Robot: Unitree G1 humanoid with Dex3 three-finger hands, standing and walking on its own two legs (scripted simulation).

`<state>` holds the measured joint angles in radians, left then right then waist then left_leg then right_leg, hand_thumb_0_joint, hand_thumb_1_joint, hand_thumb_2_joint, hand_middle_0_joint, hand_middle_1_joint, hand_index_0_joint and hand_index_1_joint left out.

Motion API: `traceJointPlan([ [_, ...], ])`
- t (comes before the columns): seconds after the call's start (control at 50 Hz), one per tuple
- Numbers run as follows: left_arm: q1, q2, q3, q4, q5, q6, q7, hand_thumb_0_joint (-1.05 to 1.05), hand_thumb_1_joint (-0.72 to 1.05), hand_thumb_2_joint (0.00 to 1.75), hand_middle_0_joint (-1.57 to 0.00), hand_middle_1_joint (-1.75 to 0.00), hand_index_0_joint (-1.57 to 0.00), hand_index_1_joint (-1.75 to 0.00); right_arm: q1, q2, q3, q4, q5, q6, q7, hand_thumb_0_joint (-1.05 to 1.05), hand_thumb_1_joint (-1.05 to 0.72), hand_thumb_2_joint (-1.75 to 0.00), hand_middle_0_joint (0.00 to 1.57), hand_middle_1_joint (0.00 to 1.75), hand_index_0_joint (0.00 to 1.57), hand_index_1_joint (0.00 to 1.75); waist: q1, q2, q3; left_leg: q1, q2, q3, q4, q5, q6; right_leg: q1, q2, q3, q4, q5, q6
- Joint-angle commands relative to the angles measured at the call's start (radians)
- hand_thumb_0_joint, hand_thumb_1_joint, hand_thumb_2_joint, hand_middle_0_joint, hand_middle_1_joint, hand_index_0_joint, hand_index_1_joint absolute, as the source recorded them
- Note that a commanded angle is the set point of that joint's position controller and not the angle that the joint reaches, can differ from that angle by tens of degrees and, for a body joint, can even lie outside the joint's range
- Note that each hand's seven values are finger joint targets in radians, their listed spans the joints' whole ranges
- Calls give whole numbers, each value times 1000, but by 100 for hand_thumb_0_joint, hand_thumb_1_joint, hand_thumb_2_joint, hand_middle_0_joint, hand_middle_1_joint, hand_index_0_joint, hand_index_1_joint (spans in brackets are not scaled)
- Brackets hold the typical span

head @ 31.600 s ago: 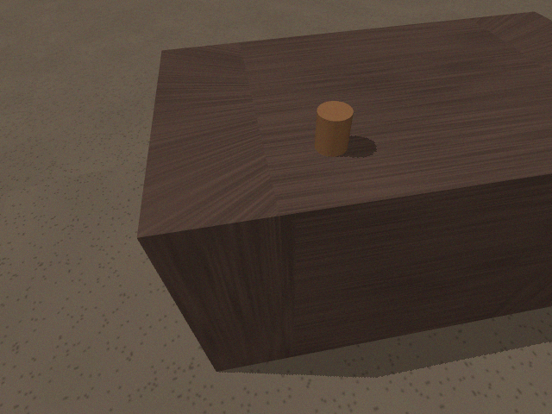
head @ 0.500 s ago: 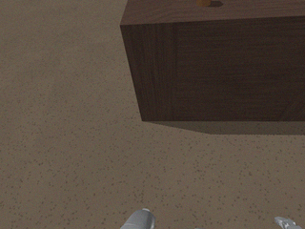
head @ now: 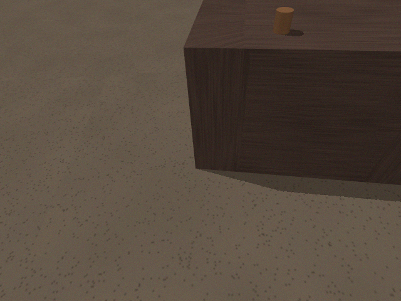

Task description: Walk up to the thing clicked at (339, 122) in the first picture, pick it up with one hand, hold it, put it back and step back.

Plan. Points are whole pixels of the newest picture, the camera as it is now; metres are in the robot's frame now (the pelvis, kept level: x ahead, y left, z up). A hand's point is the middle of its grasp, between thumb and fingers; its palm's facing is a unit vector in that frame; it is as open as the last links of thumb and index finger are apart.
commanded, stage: step back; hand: right
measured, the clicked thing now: (283, 21) +1.16 -0.28 +0.08
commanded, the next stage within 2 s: stand in 0.58 s
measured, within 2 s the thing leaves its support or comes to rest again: neither
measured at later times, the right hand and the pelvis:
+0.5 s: hand out of the picture +0.14 -0.22 -0.15, palm faces -0.02 +0.94 -0.33, open 7.4 cm; pelvis +0.04 +0.02 +0.00, yaw +0 degrees
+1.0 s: hand out of the picture +0.12 -0.24 -0.14, palm faces -0.02 +0.94 -0.34, open 7.4 cm; pelvis +0.02 +0.01 +0.02, yaw +0 degrees
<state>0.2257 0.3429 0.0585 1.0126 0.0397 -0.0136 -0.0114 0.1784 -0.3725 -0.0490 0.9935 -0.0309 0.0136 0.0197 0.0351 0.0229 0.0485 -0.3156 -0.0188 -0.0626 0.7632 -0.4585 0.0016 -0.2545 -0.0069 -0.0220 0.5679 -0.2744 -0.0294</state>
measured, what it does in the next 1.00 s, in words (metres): stands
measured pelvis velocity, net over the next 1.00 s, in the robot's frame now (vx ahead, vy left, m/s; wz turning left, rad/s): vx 0.02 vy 0.01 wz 0.01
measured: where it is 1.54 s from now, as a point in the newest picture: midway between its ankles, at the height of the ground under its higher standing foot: outside the picture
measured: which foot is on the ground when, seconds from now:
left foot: down 0.00-1.00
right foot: down 0.00-1.00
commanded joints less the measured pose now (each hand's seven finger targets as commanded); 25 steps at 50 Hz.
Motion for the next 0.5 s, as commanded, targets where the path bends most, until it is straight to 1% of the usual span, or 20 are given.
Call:
traceJointPlan([
  [0.0,-116,302,67,-91,5,-40,16,0,90,90,-20,-30,-20,-30,12,-178,-45,-48,2,-30,-5,0,-90,-90,20,30,20,30,-17,-177,19,-15,37,10,-45,-9,2,-75,-250,322,-327,-380,-133],
  [0.02,-150,299,64,-101,5,-35,14,0,90,90,-20,-30,-20,-30,38,-172,-45,-38,5,-34,-5,0,-90,-90,20,30,20,30,-39,-187,4,44,41,35,-152,36,3,-85,-239,276,-294,-332,-125],
  [0.04,-158,281,55,-102,-2,-28,12,0,90,90,-20,-30,-20,-30,52,-166,-47,-21,3,-40,-7,0,-90,-90,20,30,20,30,-52,-155,-10,123,23,56,-279,98,7,-105,-206,220,-236,-254,-106],
  [0.06,-132,250,38,-97,-6,-22,9,0,90,90,-20,-30,-20,-30,46,-172,-56,-16,-6,-45,-13,0,-90,-90,20,30,20,30,-57,-124,-23,197,14,37,-346,136,17,-136,-168,173,-166,-165,-78],
  [0.08,-101,214,24,-96,-11,-19,7,0,90,90,-20,-30,-20,-30,51,-201,-66,-19,-17,-50,-20,0,-90,-90,20,30,20,30,-59,-20,-48,255,94,-91,-405,104,33,-188,-122,122,-53,-102,-45],
  [0.1,-107,160,9,-94,-29,-16,4,0,90,90,-20,-30,-20,-30,-3,-243,-64,-34,-16,-57,-24,0,-90,-90,20,30,20,30,-43,119,-49,200,254,-345,-515,-66,104,-220,-21,32,74,-141,8],
  [0.12,-114,224,32,-71,-26,-12,10,0,90,90,-20,-30,-20,-30,-46,-279,-65,-44,-7,-57,-21,0,-90,-90,20,30,20,30,-36,83,-10,35,325,-387,-532,-143,181,-109,-21,39,141,-219,13],
  [0.14,-84,229,30,-65,-26,-16,9,0,90,90,-20,-30,-20,-30,-94,-265,-59,-55,-6,-57,-20,0,-90,-90,20,30,20,30,-8,49,-3,-4,309,-325,-508,-100,187,-40,-32,43,125,-192,9],
  [0.16,-74,211,24,-58,-26,-22,9,0,90,90,-20,-30,-20,-30,-124,-238,-47,-55,-6,-56,-20,0,-90,-90,20,30,20,30,6,50,-5,25,263,-236,-461,24,155,-22,-29,31,35,-134,4],
  [0.18,-66,196,20,-43,-28,-31,11,0,90,90,-20,-30,-20,-30,-128,-221,-41,-48,-4,-54,-19,0,-90,-90,20,30,20,30,11,78,-21,40,218,-161,-404,168,110,39,-25,25,-93,-50,-1],
  [0.2,-66,209,24,-36,-25,-38,15,0,90,90,-20,-30,-20,-30,-117,-207,-37,-40,2,-53,-20,0,-90,-90,20,30,20,30,7,95,-45,19,180,-108,-358,309,71,123,-37,48,-148,67,-2],
  [0.22,-64,229,29,-29,-26,-41,19,0,90,90,-20,-30,-20,-30,-109,-192,-30,-34,9,-52,-20,0,-90,-90,20,30,20,30,6,85,-85,13,147,-72,-320,385,43,185,-68,95,-136,188,-13],
  [0.24,-72,250,29,-30,-27,-43,21,0,90,90,-20,-30,-20,-30,-92,-187,-28,-31,13,-50,-22,0,-90,-90,20,30,20,30,-8,65,-107,16,120,-53,-310,367,30,199,-96,126,-119,224,-26],
  [0.26,-102,267,31,-33,-28,-42,21,0,90,90,-20,-30,-20,-30,-69,-179,-28,-20,13,-49,-25,0,-90,-90,20,30,20,30,-24,29,-104,47,104,-40,-315,349,23,175,-123,146,-106,236,-40],
  [0.28,-103,262,28,-35,-29,-42,23,0,90,90,-20,-30,-20,-30,-77,-188,-32,-12,13,-49,-28,0,-90,-90,20,30,20,30,-21,23,-114,96,110,-33,-302,405,26,158,-128,136,-101,280,-43],
  [0.3,-119,254,23,-33,-32,-40,24,0,90,90,-20,-30,-20,-30,-81,-189,-33,-4,12,-50,-29,0,-90,-90,20,30,20,30,-23,9,-111,107,112,-35,-297,453,31,150,-118,120,-98,307,-36],
  [0.32,-138,250,19,-36,-32,-37,25,0,90,90,-20,-30,-20,-30,-80,-193,-33,-1,10,-50,-30,0,-90,-90,20,30,20,30,-26,3,-101,109,119,-38,-306,481,37,142,-111,105,-94,307,-32],
  [0.36,-135,241,16,-21,-30,-34,27,0,90,90,-20,-30,-20,-30,-101,-191,-33,4,16,-50,-30,0,-90,-90,20,30,20,30,-20,-7,-104,124,134,-47,-313,497,51,139,-99,85,-93,304,-25],
  [0.44,-152,247,17,-14,-28,-33,30,0,90,90,-20,-30,-20,-30,-105,-185,-35,20,17,-47,-32,0,-90,-90,20,30,20,30,-26,-37,-135,144,123,-15,-292,554,44,176,-116,97,-90,374,-30],
  [0.48,-170,240,16,-17,-30,-31,31,0,90,90,-20,-30,-20,-30,-105,-179,-33,27,17,-46,-33,0,-90,-90,20,30,20,30,-28,-29,-138,155,125,-16,-305,582,41,177,-117,93,-82,377,-28],
])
